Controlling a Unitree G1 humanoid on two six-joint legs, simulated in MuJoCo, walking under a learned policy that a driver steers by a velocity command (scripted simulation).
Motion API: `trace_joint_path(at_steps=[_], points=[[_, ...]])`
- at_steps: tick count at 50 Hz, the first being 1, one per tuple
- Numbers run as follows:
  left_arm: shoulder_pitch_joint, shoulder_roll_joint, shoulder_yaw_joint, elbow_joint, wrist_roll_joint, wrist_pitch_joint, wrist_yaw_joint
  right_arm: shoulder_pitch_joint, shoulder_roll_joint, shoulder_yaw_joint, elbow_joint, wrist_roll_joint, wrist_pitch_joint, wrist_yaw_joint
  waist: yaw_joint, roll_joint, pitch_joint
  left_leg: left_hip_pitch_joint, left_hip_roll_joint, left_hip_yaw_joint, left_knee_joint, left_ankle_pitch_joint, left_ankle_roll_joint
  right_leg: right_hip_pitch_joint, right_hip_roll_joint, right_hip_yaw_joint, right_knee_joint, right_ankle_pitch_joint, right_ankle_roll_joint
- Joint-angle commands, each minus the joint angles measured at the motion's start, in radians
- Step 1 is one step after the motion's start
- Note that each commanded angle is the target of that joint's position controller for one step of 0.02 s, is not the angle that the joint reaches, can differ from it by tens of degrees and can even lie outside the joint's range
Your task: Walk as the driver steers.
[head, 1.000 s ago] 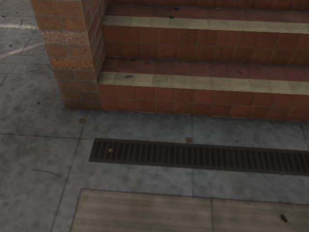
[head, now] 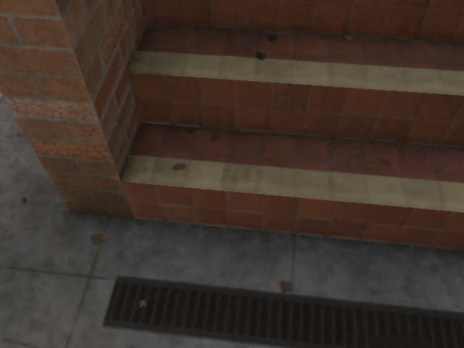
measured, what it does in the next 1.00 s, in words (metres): walks ahead: left foot, then right foot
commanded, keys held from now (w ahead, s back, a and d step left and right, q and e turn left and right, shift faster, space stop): w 0.98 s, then w+e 0.02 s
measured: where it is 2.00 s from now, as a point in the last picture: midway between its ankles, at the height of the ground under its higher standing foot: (333, 160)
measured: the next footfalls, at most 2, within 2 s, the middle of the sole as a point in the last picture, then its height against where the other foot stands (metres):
left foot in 0.02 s outside the picture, level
right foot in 0.58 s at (299, 329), level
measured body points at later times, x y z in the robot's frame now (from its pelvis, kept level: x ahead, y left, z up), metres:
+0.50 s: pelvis +0.27 -0.02 +0.02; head +0.31 -0.01 +0.47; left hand +0.50 +0.19 -0.09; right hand +0.18 -0.24 -0.12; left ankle +0.14 +0.05 -0.72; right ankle +0.45 -0.13 -0.69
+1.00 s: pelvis +0.51 -0.04 +0.02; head +0.52 -0.03 +0.47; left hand +0.47 +0.20 -0.13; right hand +0.66 -0.25 -0.10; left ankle +0.57 +0.05 -0.71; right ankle +0.45 -0.11 -0.72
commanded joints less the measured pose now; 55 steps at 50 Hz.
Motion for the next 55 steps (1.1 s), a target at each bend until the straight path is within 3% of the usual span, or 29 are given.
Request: trace_joint_path(at_steps=[1, 2, 3, 4, 6, 7, 10, 13, 16, 22, 25, 27, 28, 29, 30, 31, 32, 34, 36, 39, 44, 45, 48, 50, 51, 52, 53, 54, 55], points=[[-0.070, 0.163, 0.029, -0.071, -0.001, -0.008, 0.001, 0.493, -0.217, -0.076, 0.099, -0.021, -0.013, -0.038, -0.268, -0.019, -0.256, 0.619, 0.159, -0.216, -0.082, -0.162, 0.096, -0.315, -0.213, 0.007, 0.675, 0.929, -0.012], [0.063, 0.028, 0.007, -0.078, -0.016, -0.003, -0.011, 0.490, -0.277, -0.089, 0.097, -0.044, -0.014, -0.033, -0.152, 0.192, -0.319, 0.838, 0.449, -0.709, -0.124, -0.197, 0.246, -0.680, -0.029, -0.030, 1.066, -0.046, 0.017], [0.001, 0.140, 0.031, -0.078, 0.005, -0.001, -0.010, 0.422, -0.233, -0.086, 0.095, 0.005, -0.010, -0.023, -0.157, 0.053, -0.259, 0.743, 0.436, -0.859, -0.296, -0.420, 0.261, -0.802, -0.038, 0.062, 1.109, -0.024, -0.005], [-0.095, 0.164, 0.039, -0.113, 0.007, -0.006, -0.015, 0.310, -0.185, -0.074, 0.078, 0.017, -0.012, -0.021, -0.108, 0.030, -0.098, 0.583, 0.411, -0.706, -0.353, -0.474, 0.225, -0.835, -0.101, 0.064, 1.053, 0.089, -0.011], [-0.147, 0.136, 0.039, -0.114, 0.017, -0.001, -0.024, 0.272, -0.110, -0.054, 0.094, 0.011, -0.033, -0.017, -0.058, -0.034, -0.003, 0.389, 0.326, -0.523, -0.404, -0.233, 0.159, -0.752, -0.151, 0.057, 0.950, 0.151, 0.000], [-0.126, 0.111, 0.034, -0.109, 0.027, 0.014, -0.031, 0.288, -0.087, -0.045, 0.117, 0.012, -0.044, -0.021, -0.030, -0.022, -0.011, 0.335, 0.291, -0.447, -0.417, -0.139, 0.133, -0.693, -0.167, 0.053, 0.908, 0.160, 0.017], [-0.178, 0.075, 0.026, -0.128, 0.033, 0.035, -0.048, 0.347, -0.122, -0.050, 0.170, 0.024, -0.080, -0.016, -0.014, -0.002, -0.008, 0.300, 0.260, -0.335, -0.456, -0.018, 0.119, -0.701, -0.197, 0.019, 0.817, 0.204, 0.044], [-0.346, 0.106, 0.033, -0.184, 0.035, 0.041, -0.057, 0.406, -0.112, -0.040, 0.196, 0.023, -0.074, -0.009, -0.051, 0.003, 0.026, 0.326, 0.222, -0.266, -0.485, 0.024, 0.080, -0.822, -0.220, -0.012, 0.706, 0.347, 0.062], [-0.468, 0.102, 0.029, -0.223, 0.025, 0.038, -0.061, 0.462, -0.120, -0.036, 0.211, 0.019, -0.070, -0.009, -0.089, 0.031, 0.018, 0.389, 0.196, -0.216, -0.466, 0.166, 0.035, -0.855, -0.207, -0.044, 0.560, 0.455, 0.076], [-0.659, 0.094, 0.017, -0.271, 0.012, 0.028, -0.053, 0.541, -0.118, -0.022, 0.238, 0.006, -0.072, -0.032, -0.137, 0.058, 0.024, 0.541, 0.209, -0.182, -0.414, 0.372, 0.013, -0.816, -0.146, -0.086, 0.305, 0.497, 0.072], [-0.625, 0.115, 0.021, -0.261, 0.021, 0.015, -0.045, 0.506, -0.151, -0.035, 0.232, 0.005, -0.082, -0.036, -0.090, 0.084, -0.005, 0.618, 0.253, -0.175, -0.302, 0.608, 0.015, -0.737, -0.115, -0.084, 0.239, 0.377, 0.023], [-0.448, 0.155, 0.040, -0.197, 0.019, 0.000, -0.031, 0.477, -0.154, -0.035, 0.224, 0.004, -0.073, -0.037, -0.023, 0.098, -0.103, 0.645, 0.245, -0.171, -0.106, 0.809, 0.005, -0.553, -0.057, -0.094, 0.189, 0.304, -0.018], [-0.302, 0.172, 0.051, -0.150, 0.032, -0.013, -0.020, 0.452, -0.155, -0.033, 0.214, 0.009, -0.069, -0.036, 0.041, 0.078, -0.183, 0.579, 0.214, -0.150, 0.067, 0.762, -0.008, -0.358, -0.068, -0.088, 0.124, 0.369, -0.043], [-0.145, 0.228, 0.068, -0.117, 0.057, -0.020, -0.004, 0.431, -0.131, -0.023, 0.184, 0.020, -0.074, -0.035, 0.103, 0.029, -0.290, 0.370, 0.180, -0.135, 0.309, 0.473, -0.017, -0.090, -0.233, 0.060, 0.159, 0.392, -0.084], [-0.082, 0.318, 0.099, -0.103, 0.069, -0.015, -0.009, 0.582, -0.010, 0.003, 0.183, 0.065, -0.071, -0.025, 0.043, -0.254, -0.435, -0.037, 0.006, -0.059, 0.707, -0.291, -0.062, 0.244, -0.535, 0.511, 0.150, 0.496, -0.270], [-0.134, 0.268, 0.098, -0.099, 0.033, -0.005, -0.023, 0.558, -0.124, -0.025, 0.221, 0.028, -0.064, -0.033, 0.019, -0.112, -0.392, -0.099, 0.026, -0.172, 0.794, -0.379, -0.036, 0.135, -0.489, 0.592, 0.040, 0.360, -0.245], [-0.252, 0.212, 0.084, -0.118, 0.012, -0.008, -0.031, 0.456, -0.124, -0.029, 0.195, 0.015, -0.065, -0.028, -0.017, -0.078, -0.228, -0.119, 0.075, -0.178, 0.766, -0.272, -0.029, -0.040, -0.437, 0.425, -0.003, 0.294, -0.205], [-0.309, 0.127, 0.059, -0.109, 0.006, -0.023, -0.031, 0.375, -0.092, -0.026, 0.181, 0.003, -0.056, -0.022, -0.059, -0.034, -0.094, -0.050, 0.125, -0.174, 0.665, -0.202, -0.045, -0.257, -0.369, 0.268, -0.076, 0.475, -0.154], [-0.271, 0.098, 0.044, -0.064, 0.007, -0.035, -0.026, 0.380, -0.055, -0.022, 0.179, -0.020, -0.033, -0.010, -0.093, -0.048, -0.091, 0.036, 0.122, -0.152, 0.606, -0.186, -0.066, -0.343, -0.319, 0.155, -0.080, 0.673, -0.119], [-0.252, 0.139, 0.046, -0.049, -0.001, -0.054, -0.029, 0.348, -0.031, -0.016, 0.162, -0.031, -0.011, -0.007, -0.118, -0.065, -0.115, 0.065, 0.106, -0.106, 0.478, -0.164, -0.095, -0.381, -0.283, 0.054, -0.061, 0.850, -0.099], [-0.202, 0.181, 0.052, -0.024, -0.009, -0.060, -0.022, 0.109, -0.032, 0.005, 0.085, -0.002, -0.009, -0.032, -0.053, -0.116, -0.070, 0.122, 0.083, -0.052, 0.118, -0.072, -0.132, -0.387, -0.262, 0.042, -0.099, 0.711, -0.081], [-0.157, 0.164, 0.054, -0.005, 0.001, -0.055, -0.016, 0.182, -0.015, 0.011, 0.112, 0.001, -0.005, -0.041, -0.058, -0.152, -0.116, 0.166, 0.080, -0.043, 0.154, -0.082, -0.122, -0.367, -0.278, 0.044, -0.073, 0.625, -0.103], [-0.148, 0.153, 0.053, -0.001, 0.002, -0.048, -0.010, 0.136, -0.038, 0.008, 0.086, -0.005, -0.017, -0.048, -0.053, -0.095, -0.063, 0.166, 0.077, -0.043, 0.084, -0.142, -0.087, -0.364, -0.320, 0.110, -0.044, 0.548, -0.127], [-0.175, 0.160, 0.052, -0.010, -0.011, -0.043, -0.006, 0.274, -0.019, 0.005, 0.125, -0.009, -0.031, -0.062, -0.124, -0.054, -0.125, 0.307, 0.020, -0.008, -0.041, -0.137, -0.055, -0.327, -0.295, 0.100, 0.182, 0.940, -0.122], [-0.187, 0.162, 0.053, -0.018, -0.028, -0.042, -0.006, 0.387, -0.040, -0.007, 0.157, -0.013, -0.044, -0.071, -0.170, -0.029, -0.170, 0.422, 0.049, -0.043, -0.130, -0.071, -0.036, -0.351, -0.238, 0.059, 0.358, 1.025, -0.098], [-0.244, 0.130, 0.042, -0.065, -0.045, -0.045, -0.006, 0.495, -0.123, -0.026, 0.172, -0.037, -0.059, -0.081, -0.206, 0.069, -0.200, 0.574, 0.231, -0.263, -0.235, 0.078, -0.002, -0.533, -0.166, 0.030, 0.611, 0.756, -0.049], [-0.139, 0.000, 0.016, -0.060, -0.040, -0.035, -0.008, 0.516, -0.220, -0.050, 0.183, -0.040, -0.059, -0.078, -0.120, 0.276, -0.204, 0.693, 0.482, -0.510, -0.248, 0.606, 0.137, -0.784, -0.001, -0.054, 0.898, -0.041, 0.000], [-0.090, 0.044, 0.026, -0.007, -0.003, -0.003, 0.003, 0.493, -0.168, -0.050, 0.184, -0.025, -0.056, -0.067, -0.100, 0.120, -0.180, 0.570, 0.502, -0.488, -0.229, 0.445, 0.227, -0.808, -0.058, 0.038, 1.050, -0.142, -0.001], [-0.117, 0.059, 0.035, -0.005, 0.021, 0.010, 0.002, 0.431, -0.105, -0.041, 0.164, -0.018, -0.053, -0.054, -0.080, 0.061, -0.108, 0.481, 0.455, -0.426, -0.278, 0.202, 0.207, -0.849, -0.085, 0.055, 1.137, -0.088, 0.004]])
